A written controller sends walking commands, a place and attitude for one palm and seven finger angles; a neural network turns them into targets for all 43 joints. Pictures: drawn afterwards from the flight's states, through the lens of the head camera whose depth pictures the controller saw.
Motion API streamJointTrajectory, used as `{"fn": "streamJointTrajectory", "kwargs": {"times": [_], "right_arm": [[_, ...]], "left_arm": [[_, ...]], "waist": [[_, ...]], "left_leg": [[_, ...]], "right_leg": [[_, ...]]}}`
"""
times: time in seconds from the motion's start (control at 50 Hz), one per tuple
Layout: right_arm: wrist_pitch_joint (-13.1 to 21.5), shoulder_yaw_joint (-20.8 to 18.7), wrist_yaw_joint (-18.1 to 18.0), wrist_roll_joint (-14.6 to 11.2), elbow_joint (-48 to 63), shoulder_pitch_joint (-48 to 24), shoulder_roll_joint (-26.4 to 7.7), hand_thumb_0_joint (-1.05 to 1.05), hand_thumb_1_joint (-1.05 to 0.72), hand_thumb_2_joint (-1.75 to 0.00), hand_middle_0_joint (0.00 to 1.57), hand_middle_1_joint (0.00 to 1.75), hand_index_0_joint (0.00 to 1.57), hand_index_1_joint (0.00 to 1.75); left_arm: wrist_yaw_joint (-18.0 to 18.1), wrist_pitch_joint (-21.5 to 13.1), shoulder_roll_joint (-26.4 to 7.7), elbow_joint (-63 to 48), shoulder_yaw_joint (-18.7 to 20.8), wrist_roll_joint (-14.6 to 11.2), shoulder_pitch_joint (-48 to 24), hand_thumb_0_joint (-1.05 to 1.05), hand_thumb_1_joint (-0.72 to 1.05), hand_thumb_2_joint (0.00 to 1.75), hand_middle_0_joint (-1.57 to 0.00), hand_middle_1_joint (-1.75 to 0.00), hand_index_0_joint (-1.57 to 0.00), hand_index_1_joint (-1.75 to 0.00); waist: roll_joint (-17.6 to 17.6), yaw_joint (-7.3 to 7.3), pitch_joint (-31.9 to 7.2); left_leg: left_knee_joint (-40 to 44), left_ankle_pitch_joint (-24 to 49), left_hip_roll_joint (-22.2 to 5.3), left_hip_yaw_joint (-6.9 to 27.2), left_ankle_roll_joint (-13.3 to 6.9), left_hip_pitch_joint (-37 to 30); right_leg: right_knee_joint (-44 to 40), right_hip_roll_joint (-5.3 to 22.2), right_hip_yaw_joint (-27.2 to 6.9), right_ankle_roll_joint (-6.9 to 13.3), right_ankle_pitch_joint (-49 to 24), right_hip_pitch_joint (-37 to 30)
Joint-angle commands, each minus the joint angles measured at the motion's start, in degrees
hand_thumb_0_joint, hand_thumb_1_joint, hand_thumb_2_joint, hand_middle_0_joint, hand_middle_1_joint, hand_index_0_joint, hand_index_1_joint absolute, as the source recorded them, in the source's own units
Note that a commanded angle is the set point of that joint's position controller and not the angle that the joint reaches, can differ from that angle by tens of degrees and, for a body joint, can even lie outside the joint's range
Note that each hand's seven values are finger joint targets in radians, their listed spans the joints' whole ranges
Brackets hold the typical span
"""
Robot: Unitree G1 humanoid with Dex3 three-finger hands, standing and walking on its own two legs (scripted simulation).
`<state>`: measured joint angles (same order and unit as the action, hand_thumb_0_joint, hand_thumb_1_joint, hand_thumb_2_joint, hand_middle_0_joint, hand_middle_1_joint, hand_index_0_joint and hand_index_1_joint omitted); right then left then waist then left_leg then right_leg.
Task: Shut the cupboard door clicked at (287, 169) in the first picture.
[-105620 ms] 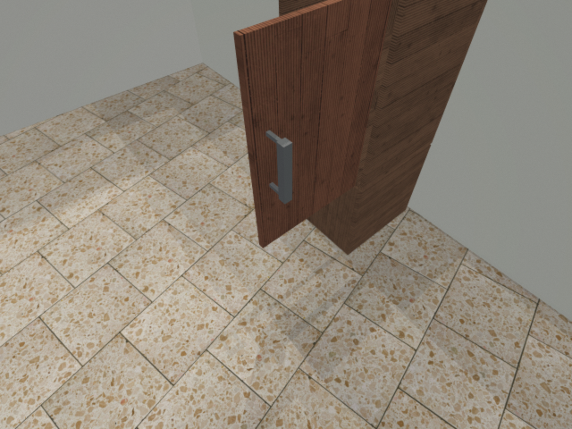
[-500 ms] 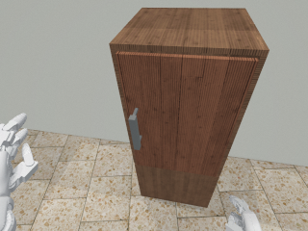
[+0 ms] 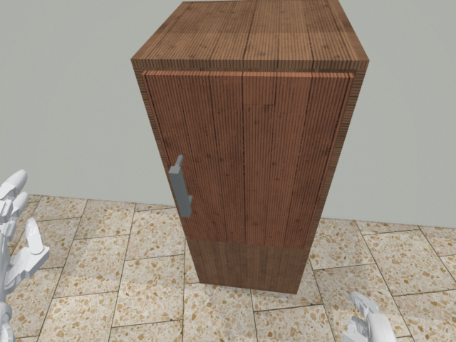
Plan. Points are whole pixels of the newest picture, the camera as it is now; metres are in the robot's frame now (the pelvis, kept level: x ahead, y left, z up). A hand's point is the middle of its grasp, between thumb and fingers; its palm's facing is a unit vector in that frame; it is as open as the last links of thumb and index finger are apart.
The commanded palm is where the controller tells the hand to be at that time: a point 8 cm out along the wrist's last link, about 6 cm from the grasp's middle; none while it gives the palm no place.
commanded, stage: step back with the hand held close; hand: left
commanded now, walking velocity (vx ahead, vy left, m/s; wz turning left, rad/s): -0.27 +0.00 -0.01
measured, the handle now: (183, 187) +0.49 +0.16 -0.04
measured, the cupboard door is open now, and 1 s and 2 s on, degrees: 0 0 0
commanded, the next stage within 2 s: stop stepping back and stand still in 1.38 s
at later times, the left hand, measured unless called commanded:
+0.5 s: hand (9, 288) +0.15 +0.28 +0.15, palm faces +0.41 -0.80 -0.44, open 7.4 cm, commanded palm +0.09 +0.32 +0.18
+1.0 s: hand out of the picture +0.08 +0.29 +0.17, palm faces +0.45 -0.77 -0.45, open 7.4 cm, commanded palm +0.01 +0.33 +0.18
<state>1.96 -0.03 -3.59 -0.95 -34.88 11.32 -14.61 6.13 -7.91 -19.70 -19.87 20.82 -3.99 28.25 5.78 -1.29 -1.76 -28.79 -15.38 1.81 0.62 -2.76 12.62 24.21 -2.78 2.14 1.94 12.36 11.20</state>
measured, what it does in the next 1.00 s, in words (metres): shifts its weight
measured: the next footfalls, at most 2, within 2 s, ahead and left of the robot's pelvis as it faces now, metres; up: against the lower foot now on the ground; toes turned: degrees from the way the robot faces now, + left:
right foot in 1.22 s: -0.20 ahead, -0.12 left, +0.00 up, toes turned +7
left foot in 1.72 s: -0.18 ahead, +0.13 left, +0.01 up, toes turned -7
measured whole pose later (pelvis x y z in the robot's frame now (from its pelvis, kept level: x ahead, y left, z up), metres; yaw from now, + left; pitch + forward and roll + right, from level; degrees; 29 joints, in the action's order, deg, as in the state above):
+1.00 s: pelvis -0.12 +0.02 -0.02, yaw +2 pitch +1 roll -3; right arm 2.3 -0.7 -4.0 0.7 -33.8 12.3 -12.2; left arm 8.3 -15.7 -25.2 -30.2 26.5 -1.2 29.9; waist -0.6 1.3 -0.6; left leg -37.2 -12.7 1.4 -1.4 -4.5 29.3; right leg 34.1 -3.9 -2.5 -0.5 11.9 23.8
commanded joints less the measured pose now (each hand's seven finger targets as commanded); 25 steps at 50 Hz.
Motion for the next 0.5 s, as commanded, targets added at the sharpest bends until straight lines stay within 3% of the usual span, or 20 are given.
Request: {"fn": "streamJointTrajectory", "kwargs": {"times": [0.0,0.06,0.08,0.16,0.2,0.26,0.34,0.36,0.38,0.44,0.46,0.48], "right_arm": [[1.7,-2.8,-1.0,-0.2,9.8,-6.5,-5.8,0.00,-0.90,-0.90,0.20,0.30,0.20,0.30],[0.5,-3.1,-1.6,-0.2,10.7,-6.5,-6.0,0.00,-0.90,-0.90,0.20,0.30,0.20,0.30],[0.1,-3.1,-1.8,-0.3,11.1,-6.3,-5.8,0.00,-0.90,-0.90,0.20,0.30,0.20,0.30],[-1.2,-3.6,-1.9,-0.3,11.8,-6.0,-6.3,0.00,-0.90,-0.90,0.20,0.30,0.20,0.30],[-1.5,-3.5,-1.8,-0.5,12.1,-5.8,-6.1,0.00,-0.90,-0.90,0.20,0.30,0.20,0.30],[-1.6,-3.6,-1.9,-0.4,12.3,-6.1,-6.4,0.00,-0.90,-0.90,0.20,0.30,0.20,0.30],[-1.3,-3.1,-1.9,-0.3,12.7,-5.7,-6.2,0.00,-0.90,-0.90,0.20,0.30,0.20,0.30],[-1.0,-3.3,-2.1,-0.1,12.7,-6.0,-6.5,0.00,-0.90,-0.90,0.20,0.30,0.20,0.30],[-0.8,-3.0,-2.1,0.0,12.7,-5.6,-6.1,0.00,-0.90,-0.90,0.20,0.30,0.20,0.30],[0.3,-3.1,-2.1,0.3,12.8,-5.0,-6.8,0.00,-0.90,-0.90,0.20,0.30,0.20,0.30],[0.8,-3.1,-2.3,0.5,12.6,-5.2,-7.2,0.00,-0.90,-0.90,0.20,0.30,0.20,0.30],[1.1,-2.9,-2.4,0.6,12.5,-4.8,-6.8,0.00,-0.90,-0.90,0.20,0.30,0.20,0.30]], "left_arm": [[2.1,-5.3,-14.0,-14.9,8.7,-0.1,-1.8,0.00,0.90,0.90,-0.20,-0.30,-0.20,-0.30],[2.5,-5.1,-16.5,-16.6,11.1,-0.3,-1.0,0.00,0.90,0.90,-0.20,-0.30,-0.20,-0.30],[2.5,-5.0,-15.7,-16.8,10.6,-0.3,-0.5,0.00,0.90,0.90,-0.20,-0.30,-0.20,-0.30],[2.6,-4.3,-15.8,-15.4,11.3,-0.5,2.0,0.00,0.90,0.90,-0.20,-0.30,-0.20,-0.30],[2.6,-4.1,-14.4,-14.9,9.9,-0.3,2.5,0.00,0.90,0.90,-0.20,-0.30,-0.20,-0.30],[2.7,-4.1,-15.1,-14.9,10.6,-0.2,3.2,0.00,0.90,0.90,-0.20,-0.30,-0.20,-0.30],[3.0,-4.8,-14.5,-16.2,9.7,0.6,1.2,0.00,0.90,0.90,-0.20,-0.30,-0.20,-0.30],[3.2,-5.2,-16.1,-17.3,11.3,0.9,0.2,0.00,0.90,0.90,-0.20,-0.30,-0.20,-0.30],[3.2,-5.5,-14.9,-17.2,10.2,1.2,-0.4,0.00,0.90,0.90,-0.20,-0.30,-0.20,-0.30],[3.6,-6.8,-14.7,-19.7,10.2,2.4,-3.1,0.00,0.90,0.90,-0.20,-0.30,-0.20,-0.30],[3.7,-7.2,-15.9,-20.5,11.4,2.7,-3.7,0.00,0.90,0.90,-0.20,-0.30,-0.20,-0.30],[3.7,-7.3,-14.6,-20.9,10.6,2.9,-4.3,0.00,0.90,0.90,-0.20,-0.30,-0.20,-0.30]], "waist": [[-2.9,0.74,-7.0],[-2.5,0.58,-9.7],[-3.1,0.64,-10.3],[-4.0,0.68,-9.9],[-4.8,1.00,-8.6],[-4.7,0.84,-6.5],[-4.2,1.23,-3.3],[-3.8,1.19,-2.6],[-4.1,1.51,-1.6],[0.0,1.78,-0.8],[2.9,1.66,-0.9],[4.1,1.62,-1.2]], "left_leg": [[3.6,13.5,-5.2,4.6,0.5,0.0],[3.5,23.4,-6.3,4.9,0.8,0.5],[3.3,26.1,-6.6,5.0,0.9,1.0],[3.3,25.4,-7.2,4.8,0.8,2.5],[4.0,20.9,-7.5,5.3,0.6,5.3],[5.7,13.3,-7.9,6.3,-0.1,9.2],[8.0,-4.2,-7.9,7.5,-1.7,17.6],[8.5,-8.5,-7.9,7.9,-2.1,19.4],[8.5,-12.1,-7.7,8.2,-2.3,21.2],[11.2,-20.6,-9.4,10.7,-3.6,25.6],[14.1,-22.9,-10.9,12.4,-4.1,27.6],[16.5,-25.2,-12.5,14.2,-4.8,31.0]], "right_leg": [[-1.3,9.3,-8.3,0.4,-12.2,-1.9],[3.2,7.8,-6.9,-0.4,-21.8,-5.2],[4.5,7.4,-6.4,-0.6,-23.9,-6.3],[5.5,7.0,-7.0,-0.9,-24.6,-5.6],[5.4,7.0,-7.8,-1.0,-21.5,-5.4],[4.9,6.5,-8.2,-1.2,-15.7,-4.7],[3.7,6.3,-10.0,-1.3,-4.6,-5.2],[3.0,6.3,-10.6,-1.3,-2.1,-5.3],[2.5,6.4,-11.0,-1.1,0.6,-4.9],[5.0,4.6,-9.7,-1.6,6.5,-5.8],[8.3,2.9,-8.3,-2.1,4.8,-7.7],[12.7,1.6,-6.6,-2.5,2.2,-11.0]]}}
